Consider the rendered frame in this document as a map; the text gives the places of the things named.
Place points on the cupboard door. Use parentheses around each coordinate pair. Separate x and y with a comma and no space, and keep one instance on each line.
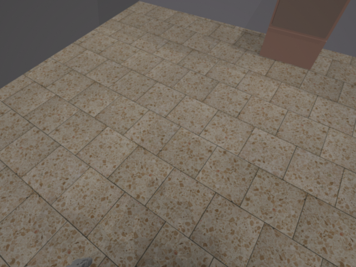
(313,17)

